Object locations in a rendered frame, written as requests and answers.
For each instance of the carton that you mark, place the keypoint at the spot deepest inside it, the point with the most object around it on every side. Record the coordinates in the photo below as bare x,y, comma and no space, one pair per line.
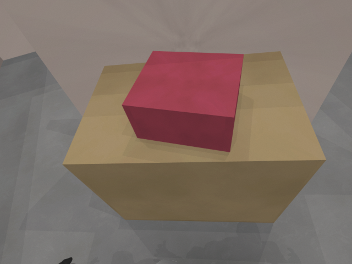
186,98

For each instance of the pedestal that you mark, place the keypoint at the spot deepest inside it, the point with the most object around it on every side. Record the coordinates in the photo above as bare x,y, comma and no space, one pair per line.
274,153

